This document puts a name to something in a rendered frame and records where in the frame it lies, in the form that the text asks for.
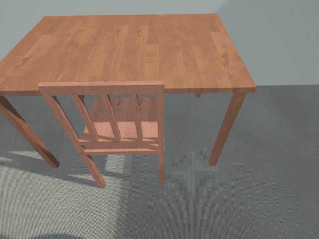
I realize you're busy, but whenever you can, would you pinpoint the table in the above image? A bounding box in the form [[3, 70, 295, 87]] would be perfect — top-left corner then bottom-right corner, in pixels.
[[0, 14, 257, 168]]

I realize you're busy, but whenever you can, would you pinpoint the chair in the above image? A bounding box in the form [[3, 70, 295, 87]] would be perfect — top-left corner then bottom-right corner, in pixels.
[[37, 81, 164, 188]]

